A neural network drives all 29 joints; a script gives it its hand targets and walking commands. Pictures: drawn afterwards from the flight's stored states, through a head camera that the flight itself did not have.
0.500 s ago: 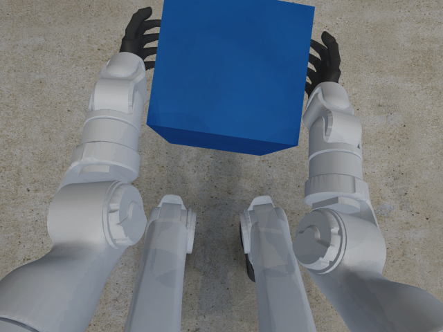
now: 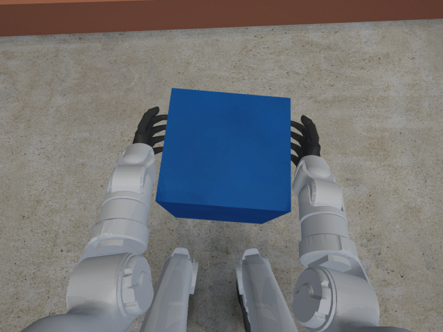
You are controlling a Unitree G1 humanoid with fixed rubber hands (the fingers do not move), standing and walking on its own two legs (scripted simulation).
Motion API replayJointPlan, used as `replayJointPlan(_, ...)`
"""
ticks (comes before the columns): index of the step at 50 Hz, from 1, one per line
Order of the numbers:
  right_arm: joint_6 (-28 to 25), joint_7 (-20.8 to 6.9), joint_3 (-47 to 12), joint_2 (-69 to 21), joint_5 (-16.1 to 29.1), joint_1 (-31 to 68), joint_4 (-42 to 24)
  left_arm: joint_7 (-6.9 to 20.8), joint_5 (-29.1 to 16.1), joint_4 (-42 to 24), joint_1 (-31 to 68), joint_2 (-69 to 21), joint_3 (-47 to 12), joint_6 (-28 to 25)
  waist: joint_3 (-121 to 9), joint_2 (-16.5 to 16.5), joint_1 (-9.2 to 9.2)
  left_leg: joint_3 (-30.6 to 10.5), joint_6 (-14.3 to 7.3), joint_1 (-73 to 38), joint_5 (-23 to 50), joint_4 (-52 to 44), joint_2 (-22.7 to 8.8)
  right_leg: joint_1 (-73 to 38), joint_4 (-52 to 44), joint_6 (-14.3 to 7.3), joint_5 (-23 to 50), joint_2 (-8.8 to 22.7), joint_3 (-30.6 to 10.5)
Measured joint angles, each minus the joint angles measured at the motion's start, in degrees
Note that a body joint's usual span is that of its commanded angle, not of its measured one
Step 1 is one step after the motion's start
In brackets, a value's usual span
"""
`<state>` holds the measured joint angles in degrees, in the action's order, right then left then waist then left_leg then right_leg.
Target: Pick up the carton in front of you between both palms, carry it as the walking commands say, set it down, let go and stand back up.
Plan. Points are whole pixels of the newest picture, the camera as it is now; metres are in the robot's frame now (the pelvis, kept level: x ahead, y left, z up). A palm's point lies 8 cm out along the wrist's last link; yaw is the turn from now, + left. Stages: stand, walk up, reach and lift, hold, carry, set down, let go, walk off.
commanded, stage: reach and lift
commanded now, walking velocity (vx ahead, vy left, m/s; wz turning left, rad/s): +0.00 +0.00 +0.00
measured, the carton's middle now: (224, 167) +0.42 -0.01 -0.11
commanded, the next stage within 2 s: hold in 1.76 s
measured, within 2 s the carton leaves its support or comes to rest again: neither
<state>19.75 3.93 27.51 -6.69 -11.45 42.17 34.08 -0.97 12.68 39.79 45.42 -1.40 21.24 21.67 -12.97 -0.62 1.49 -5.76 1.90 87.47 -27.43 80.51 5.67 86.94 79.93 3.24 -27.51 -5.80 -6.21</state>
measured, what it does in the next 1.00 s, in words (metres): rises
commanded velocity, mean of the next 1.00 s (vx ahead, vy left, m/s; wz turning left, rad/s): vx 0.00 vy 0.00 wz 0.00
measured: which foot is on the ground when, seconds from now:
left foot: down 0.00-1.00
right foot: down 0.00-1.00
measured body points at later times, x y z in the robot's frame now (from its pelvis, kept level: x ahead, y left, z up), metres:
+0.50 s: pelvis +0.05 -0.01 +0.13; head +0.11 +0.00 +0.58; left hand +0.39 +0.14 +0.10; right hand +0.39 -0.16 +0.11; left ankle +0.07 +0.12 -0.57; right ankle +0.07 -0.13 -0.57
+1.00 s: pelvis +0.05 -0.01 +0.17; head +0.02 -0.01 +0.62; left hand +0.35 +0.15 +0.18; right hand +0.36 -0.16 +0.19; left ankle +0.07 +0.12 -0.57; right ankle +0.07 -0.13 -0.57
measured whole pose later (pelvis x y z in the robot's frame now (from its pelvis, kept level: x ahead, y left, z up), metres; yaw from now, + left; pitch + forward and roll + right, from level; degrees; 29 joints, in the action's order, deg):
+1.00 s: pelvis +0.05 -0.01 +0.17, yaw +0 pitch -3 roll +0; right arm 33.9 0.0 17.9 -9.6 -17.0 18.5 23.9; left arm -0.1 16.7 23.4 17.3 -9.2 16.5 35.8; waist -1.5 -0.2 0.1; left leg -7.9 0.7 11.0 -13.1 27.3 2.7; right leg 10.9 27.6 0.6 -13.3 -2.9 -8.0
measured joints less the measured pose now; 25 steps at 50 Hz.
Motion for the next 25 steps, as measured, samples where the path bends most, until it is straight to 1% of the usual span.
replayJointPlan(15,-1.5,-1.2,-3.8,-2.0,-0.9,-12.6,-1.8,-0.2,-0.2,-4.4,-14.6,-3.7,-1.6,-1.7,1.5,0.0,-0.31,-0.9,-0.5,-26.2,3.7,-19.6,-0.8,-25.9,-19.2,-1.3,3.8,0.9,-1.1)
replayJointPlan(25,0.4,-1.5,-7.3,-3.1,-1.0,-21.3,-5.1,-0.1,-0.5,-8.7,-24.1,-5.3,-3.8,0.0,3.7,0.1,-0.82,-1.7,-0.8,-46.7,8.0,-35.4,-1.8,-46.2,-34.6,-2.1,7.9,1.7,-1.6)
